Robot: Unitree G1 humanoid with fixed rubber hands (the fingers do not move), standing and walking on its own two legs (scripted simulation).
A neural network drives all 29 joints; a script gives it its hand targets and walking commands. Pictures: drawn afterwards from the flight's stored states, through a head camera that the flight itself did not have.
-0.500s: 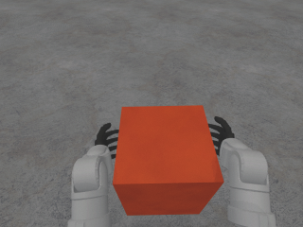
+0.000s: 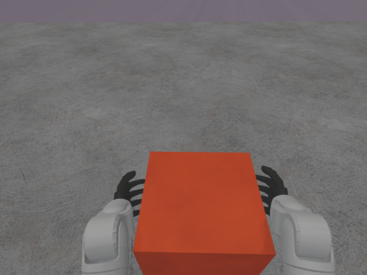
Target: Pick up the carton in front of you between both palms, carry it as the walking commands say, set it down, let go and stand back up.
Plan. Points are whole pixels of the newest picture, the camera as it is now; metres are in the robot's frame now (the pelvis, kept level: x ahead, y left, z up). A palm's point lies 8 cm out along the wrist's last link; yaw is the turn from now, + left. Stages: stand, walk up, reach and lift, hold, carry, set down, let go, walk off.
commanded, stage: carry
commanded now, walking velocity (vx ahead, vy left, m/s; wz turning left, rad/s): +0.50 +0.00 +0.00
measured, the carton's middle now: (198, 224) +0.26 +0.00 +0.03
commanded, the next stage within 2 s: none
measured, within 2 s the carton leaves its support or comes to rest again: neither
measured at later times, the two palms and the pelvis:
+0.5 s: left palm (154, 117) +0.57 +0.13 +0.10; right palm (253, 115) +0.57 -0.17 +0.10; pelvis +0.31 -0.02 -0.01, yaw +0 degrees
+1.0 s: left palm (161, 79) +0.89 +0.13 +0.08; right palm (232, 75) +0.89 -0.16 +0.09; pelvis +0.63 -0.01 -0.01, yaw -1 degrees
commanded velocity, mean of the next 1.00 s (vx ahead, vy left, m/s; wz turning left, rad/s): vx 0.44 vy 0.00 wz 0.00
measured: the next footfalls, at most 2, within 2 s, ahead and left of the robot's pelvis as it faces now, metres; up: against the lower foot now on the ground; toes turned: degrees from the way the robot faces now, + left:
left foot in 0.04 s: +0.19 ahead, +0.11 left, +0.00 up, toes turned +11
right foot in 0.50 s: +0.47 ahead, -0.13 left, +0.00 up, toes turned -13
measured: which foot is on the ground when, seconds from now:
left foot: up 0.00-0.02, down 0.04-0.50, up 0.52-0.96, down 0.98-1.00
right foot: down 0.00-0.06, up 0.08-0.48, down 0.50-0.98, up 1.00-1.00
